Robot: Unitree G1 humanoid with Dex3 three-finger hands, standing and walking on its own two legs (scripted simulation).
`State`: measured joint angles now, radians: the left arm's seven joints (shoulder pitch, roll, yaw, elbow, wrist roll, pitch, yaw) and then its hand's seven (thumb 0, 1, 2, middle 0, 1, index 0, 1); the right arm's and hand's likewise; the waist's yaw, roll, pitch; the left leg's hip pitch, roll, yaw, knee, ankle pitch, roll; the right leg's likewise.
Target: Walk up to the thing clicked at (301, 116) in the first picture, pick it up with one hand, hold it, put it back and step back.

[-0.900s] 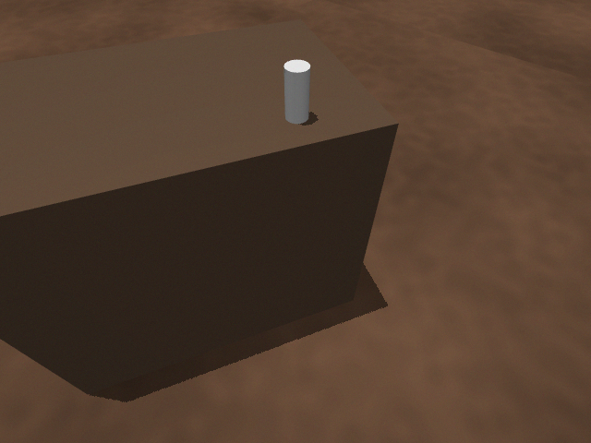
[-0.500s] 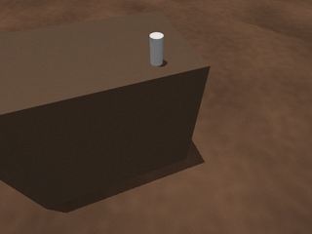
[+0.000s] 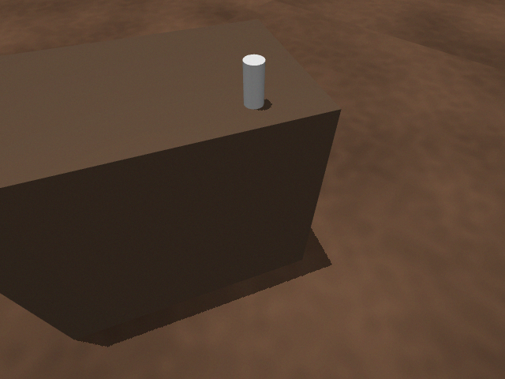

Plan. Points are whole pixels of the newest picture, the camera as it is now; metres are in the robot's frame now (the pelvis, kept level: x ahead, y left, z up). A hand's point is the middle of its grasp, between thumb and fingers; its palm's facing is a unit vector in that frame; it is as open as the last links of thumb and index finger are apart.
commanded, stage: stand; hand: right
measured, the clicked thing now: (253, 82) +0.72 +0.03 +0.07
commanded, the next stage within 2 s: walk up in 0.22 s
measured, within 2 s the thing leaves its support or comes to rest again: neither
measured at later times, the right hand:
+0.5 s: hand out of the picture +0.12 -0.23 -0.15, palm faces -0.17 +0.90 -0.40, open 7.3 cm
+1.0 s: hand (350, 303) +0.28 -0.17 -0.14, palm faces -0.28 +0.84 -0.46, open 7.3 cm
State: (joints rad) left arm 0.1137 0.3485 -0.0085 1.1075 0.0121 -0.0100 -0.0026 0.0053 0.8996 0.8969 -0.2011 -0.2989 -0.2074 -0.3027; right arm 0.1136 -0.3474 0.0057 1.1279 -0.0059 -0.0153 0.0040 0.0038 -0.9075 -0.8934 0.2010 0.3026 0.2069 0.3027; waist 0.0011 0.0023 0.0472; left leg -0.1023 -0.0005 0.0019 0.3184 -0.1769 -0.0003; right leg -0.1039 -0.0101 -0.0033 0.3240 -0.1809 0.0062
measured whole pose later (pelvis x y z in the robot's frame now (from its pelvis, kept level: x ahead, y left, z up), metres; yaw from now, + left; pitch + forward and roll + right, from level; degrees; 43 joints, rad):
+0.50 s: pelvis +0.04 +0.05 -0.01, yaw +8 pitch -3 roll -2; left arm 0.25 0.42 0.09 0.97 0.05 -0.03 -0.04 0.01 0.90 0.90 -0.20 -0.30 -0.21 -0.30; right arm 0.27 -0.43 -0.09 0.98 -0.04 0.00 0.08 0.01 -0.91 -0.89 0.20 0.30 0.21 0.30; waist 0.03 0.00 0.07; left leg -0.41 0.10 0.00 0.68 -0.32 0.00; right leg -0.03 -0.08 -0.12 0.41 -0.33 0.02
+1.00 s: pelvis +0.20 +0.09 -0.02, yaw +16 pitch -1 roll +1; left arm 0.17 0.43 0.10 0.82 0.02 0.06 -0.05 0.01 0.90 0.90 -0.20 -0.30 -0.20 -0.30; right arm 0.44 -0.37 -0.04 0.82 -0.02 -0.10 -0.04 0.00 -0.90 -0.89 0.21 0.30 0.21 0.30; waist -0.01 -0.08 0.13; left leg -0.17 -0.02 -0.06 0.55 -0.36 -0.01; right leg -0.51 -0.10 0.02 0.79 -0.21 -0.03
